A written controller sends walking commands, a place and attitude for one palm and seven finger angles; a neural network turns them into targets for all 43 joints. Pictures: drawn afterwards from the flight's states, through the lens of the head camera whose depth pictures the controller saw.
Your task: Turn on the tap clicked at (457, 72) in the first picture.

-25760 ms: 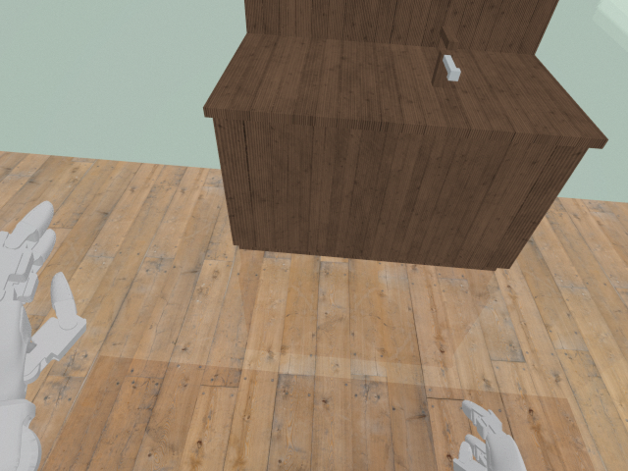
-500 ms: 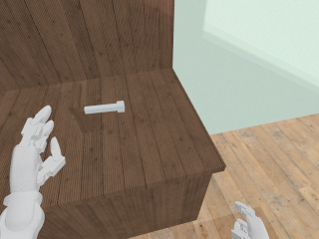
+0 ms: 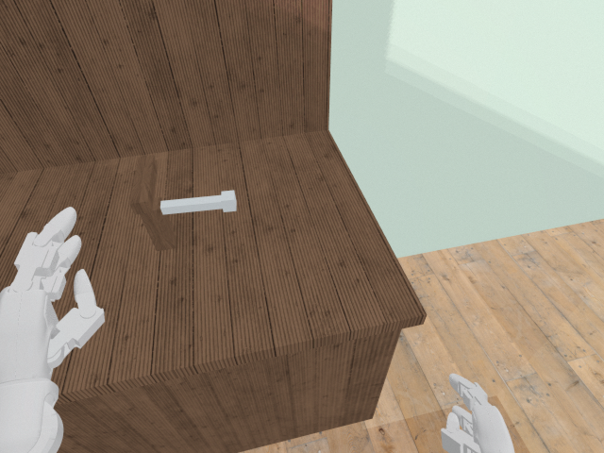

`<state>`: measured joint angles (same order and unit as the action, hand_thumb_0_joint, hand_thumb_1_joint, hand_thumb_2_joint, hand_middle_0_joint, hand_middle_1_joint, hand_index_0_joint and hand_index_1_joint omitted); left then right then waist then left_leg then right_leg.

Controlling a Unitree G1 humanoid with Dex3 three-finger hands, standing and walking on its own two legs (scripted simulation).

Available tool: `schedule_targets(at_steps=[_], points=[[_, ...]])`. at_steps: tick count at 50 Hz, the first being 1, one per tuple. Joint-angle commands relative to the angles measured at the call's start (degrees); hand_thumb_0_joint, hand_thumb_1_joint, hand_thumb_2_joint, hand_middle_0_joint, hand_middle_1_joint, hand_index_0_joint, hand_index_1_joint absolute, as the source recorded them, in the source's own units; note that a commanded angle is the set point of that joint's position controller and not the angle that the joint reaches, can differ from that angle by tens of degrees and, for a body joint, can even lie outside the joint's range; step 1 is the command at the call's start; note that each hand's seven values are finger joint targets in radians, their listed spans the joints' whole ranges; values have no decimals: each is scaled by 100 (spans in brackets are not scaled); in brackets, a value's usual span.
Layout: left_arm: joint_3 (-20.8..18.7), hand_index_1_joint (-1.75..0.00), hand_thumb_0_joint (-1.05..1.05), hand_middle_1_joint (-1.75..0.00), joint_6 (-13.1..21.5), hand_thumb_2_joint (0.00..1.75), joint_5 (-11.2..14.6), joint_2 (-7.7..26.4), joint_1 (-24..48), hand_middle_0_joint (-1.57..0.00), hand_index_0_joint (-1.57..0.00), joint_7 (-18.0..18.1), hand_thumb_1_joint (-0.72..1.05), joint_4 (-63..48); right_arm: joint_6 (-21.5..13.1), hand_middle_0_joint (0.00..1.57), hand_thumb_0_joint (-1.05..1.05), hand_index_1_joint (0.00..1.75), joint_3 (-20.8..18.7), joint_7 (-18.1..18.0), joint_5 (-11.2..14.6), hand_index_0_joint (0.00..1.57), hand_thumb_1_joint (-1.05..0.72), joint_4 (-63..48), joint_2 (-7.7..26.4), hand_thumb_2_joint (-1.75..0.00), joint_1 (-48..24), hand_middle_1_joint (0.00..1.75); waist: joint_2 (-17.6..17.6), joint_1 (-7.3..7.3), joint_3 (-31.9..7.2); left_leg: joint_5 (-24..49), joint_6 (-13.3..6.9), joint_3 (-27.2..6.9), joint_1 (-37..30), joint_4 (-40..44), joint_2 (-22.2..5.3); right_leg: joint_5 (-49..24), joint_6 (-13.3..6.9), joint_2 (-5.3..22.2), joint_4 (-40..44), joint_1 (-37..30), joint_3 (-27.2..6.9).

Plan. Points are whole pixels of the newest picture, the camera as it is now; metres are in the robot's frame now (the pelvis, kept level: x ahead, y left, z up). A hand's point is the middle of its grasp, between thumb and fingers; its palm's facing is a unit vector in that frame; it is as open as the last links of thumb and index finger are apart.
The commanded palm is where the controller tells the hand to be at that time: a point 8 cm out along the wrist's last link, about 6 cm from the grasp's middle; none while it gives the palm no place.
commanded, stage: step back with the hand held close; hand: left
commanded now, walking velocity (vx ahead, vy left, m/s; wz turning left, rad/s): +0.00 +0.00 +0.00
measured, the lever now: (228, 201) +0.52 +0.21 +0.04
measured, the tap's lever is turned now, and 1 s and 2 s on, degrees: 85 85 85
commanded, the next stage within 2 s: stop stepping back and stand still in 1.76 s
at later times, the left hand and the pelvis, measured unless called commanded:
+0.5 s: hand (58, 352) +0.16 +0.26 +0.16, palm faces +0.36 -0.82 -0.44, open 7.4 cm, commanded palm +0.11 +0.29 +0.17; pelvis -0.05 +0.02 -0.01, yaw -1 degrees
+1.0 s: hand (22, 398) +0.11 +0.26 +0.16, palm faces +0.40 -0.83 -0.39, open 7.4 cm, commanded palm +0.06 +0.30 +0.17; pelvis -0.10 +0.02 -0.02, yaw +0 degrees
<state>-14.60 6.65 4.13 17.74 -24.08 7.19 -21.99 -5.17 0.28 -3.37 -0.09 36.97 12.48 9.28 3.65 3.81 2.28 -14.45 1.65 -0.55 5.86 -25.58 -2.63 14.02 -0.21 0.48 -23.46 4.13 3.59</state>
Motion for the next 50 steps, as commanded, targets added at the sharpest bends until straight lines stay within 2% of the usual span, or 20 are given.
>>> schedule_targets(at_steps=[1,2,4,5,7,12,17,24,27,29,32,33,36,37,39,41,46,47,48,50], points=[[-727,-30,0,-30,427,90,-2,1138,813,-20,-20,85,90,-1532,-324,20,0,30,-244,-36,1,20,-90,-974,576,-90,-841,30,15,0,-532,911,-270,26,-59,343,129,-970,-132,65,435,109,-126],[-1632,-30,0,-30,690,90,72,2030,1951,-20,-20,137,90,-1998,-228,20,0,30,-105,-61,74,20,-90,-1304,555,-90,-786,30,349,-99,-77,724,-326,-14,238,188,4,-1490,-109,321,593,588,-610],[-1094,-30,0,-30,651,90,26,1184,518,-20,-20,-9,90,-941,-113,20,0,30,-199,-70,14,20,-90,-1035,546,-90,-580,30,-568,-162,-437,1101,-351,-34,226,-120,-48,-2220,-69,534,454,617,-560],[-899,-30,0,-30,615,90,1,973,236,-20,-20,-77,90,-883,-44,20,0,30,-241,-51,20,20,-90,-1106,583,-90,-563,30,-681,-178,-631,1420,-360,-5,160,-189,-103,-2527,-43,563,327,585,-547],[-813,-30,0,-30,627,90,-19,933,107,-20,-20,-115,90,-1138,25,20,0,30,-272,-56,22,20,-90,-1249,635,-90,-585,30,-255,-169,-961,2081,-364,-3,100,-84,-208,-2668,7,544,69,477,-435],[-1092,-30,0,-30,639,90,-35,1319,-69,-20,-20,-25,90,-1602,131,20,0,30,-289,-111,39,20,-90,-1420,704,-90,-597,30,-89,-138,-1156,2241,-348,-138,324,74,-320,-2021,58,410,-104,587,-336],[-1304,-30,0,-30,712,90,-49,1516,-153,-20,-20,75,90,-1882,121,20,0,30,-311,-157,51,20,-90,-1497,711,-90,-598,30,65,-145,-1072,1465,-349,-279,817,226,-324,-1407,58,331,-153,669,-368],[-1103,-30,0,-30,834,90,-78,1231,-267,-20,-20,150,90,-1763,-66,20,0,30,-328,-168,76,20,-90,-1459,736,-90,-437,30,-11,-230,-841,-614,-381,-390,1499,363,-295,-262,47,313,-19,998,-497],[-1182,-30,0,-30,858,90,-115,1341,-225,-20,-20,205,90,-1719,-152,20,0,30,-333,-188,60,20,-90,-1388,763,-90,-397,30,-78,-259,-758,-1059,-391,-485,1684,396,-280,282,25,331,75,1162,-568],[-1047,-30,0,-30,897,90,-146,1191,-104,-20,-20,222,90,-1782,-196,20,0,30,-323,-196,61,20,-90,-1379,760,-90,-381,30,-16,-270,-739,-1309,-426,-529,1858,432,-337,490,57,271,22,1131,-522],[-1201,-30,0,-30,905,90,-175,1369,-76,-20,-20,273,90,-1800,-248,20,0,30,-329,-205,45,20,-90,-1321,772,-90,-375,30,-25,-281,-708,-1452,-435,-580,1981,380,-327,653,29,293,49,1168,-598],[-1038,-30,0,-30,918,90,-178,1193,-21,-20,-20,270,90,-1849,-255,20,0,30,-305,-203,38,20,-90,-1318,731,-90,-357,30,26,-298,-684,-1526,-440,-598,2041,380,-339,741,30,286,17,1181,-582],[-1101,-30,0,-30,934,90,-199,1253,-2,-20,-20,315,90,-1876,-297,20,0,30,-308,-187,24,20,-90,-1302,736,-90,-331,30,-73,-294,-633,-1654,-438,-580,2160,229,-304,896,6,331,60,1248,-656],[-1211,-30,0,-30,934,90,-208,1388,24,-20,-20,335,90,-1956,-302,20,0,30,-311,-193,6,20,-90,-1269,762,-90,-340,30,74,-313,-662,-1673,-429,-642,2137,306,-321,928,-16,324,34,1270,-660],[-1131,-30,0,-30,952,90,-213,1258,11,-20,-20,346,90,-2008,-321,20,0,30,-292,-182,4,20,-90,-1275,734,-90,-323,30,131,-313,-674,-1692,-451,-676,2223,311,-344,808,-4,284,-62,1201,-631],[-1191,-30,0,-30,945,90,-189,1286,-144,-20,-20,360,90,-1912,-312,20,0,30,-302,-167,-3,20,-90,-1249,698,-90,-278,30,-194,-309,-741,-1445,-416,-577,2134,67,-263,633,-50,401,37,1261,-747],[-1185,-30,0,-30,1002,90,-180,1277,-176,-20,-20,386,90,-2006,-297,20,0,30,-315,-140,-18,20,-90,-1199,685,-90,-257,30,-170,-336,-759,-1382,-381,-572,2211,-51,-281,588,-91,496,0,1383,-811],[-1311,-30,0,-30,999,90,-183,1431,-202,-20,-20,408,90,-2024,-299,20,0,30,-318,-147,-26,20,-90,-1187,708,-90,-273,30,-89,-341,-776,-1337,-379,-634,2194,29,-302,543,-99,478,-49,1384,-808],[-1172,-30,0,-30,1014,90,-180,1236,-204,-20,-20,393,90,-2061,-294,20,0,30,-309,-145,-22,20,-90,-1177,666,-90,-235,30,-38,-351,-868,-1332,-391,-662,2218,102,-344,482,-69,416,-165,1279,-725],[-1219,-30,0,-30,1061,90,-210,1291,-175,-20,-20,403,90,-2086,-327,20,0,30,-320,-145,-22,20,-90,-1240,711,-90,-284,30,147,-337,-739,-1789,-471,-796,2572,308,-454,670,-9,281,-345,1153,-689]])
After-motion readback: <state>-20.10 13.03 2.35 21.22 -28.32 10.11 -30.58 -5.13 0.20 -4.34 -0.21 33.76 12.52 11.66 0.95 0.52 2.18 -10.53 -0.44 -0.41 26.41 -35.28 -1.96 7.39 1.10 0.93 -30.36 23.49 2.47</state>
